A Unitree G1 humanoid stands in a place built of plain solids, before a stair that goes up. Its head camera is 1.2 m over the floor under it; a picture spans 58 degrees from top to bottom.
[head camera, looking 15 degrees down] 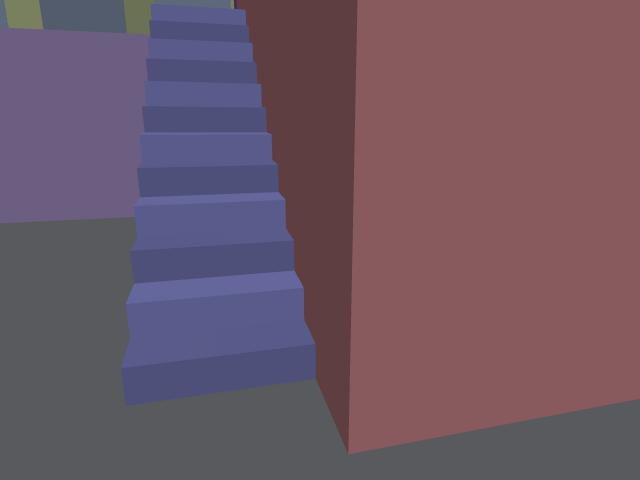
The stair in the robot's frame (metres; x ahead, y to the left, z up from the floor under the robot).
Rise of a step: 0.19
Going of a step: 0.26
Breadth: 0.96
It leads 14 degrees to the left of straight ahead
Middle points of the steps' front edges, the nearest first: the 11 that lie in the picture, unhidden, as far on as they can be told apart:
1.77 0.39 0.19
2.02 0.45 0.38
2.27 0.52 0.57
2.51 0.58 0.75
2.76 0.64 0.94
3.01 0.71 1.13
3.26 0.77 1.32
3.51 0.83 1.51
3.75 0.90 1.69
4.00 0.96 1.88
4.25 1.02 2.07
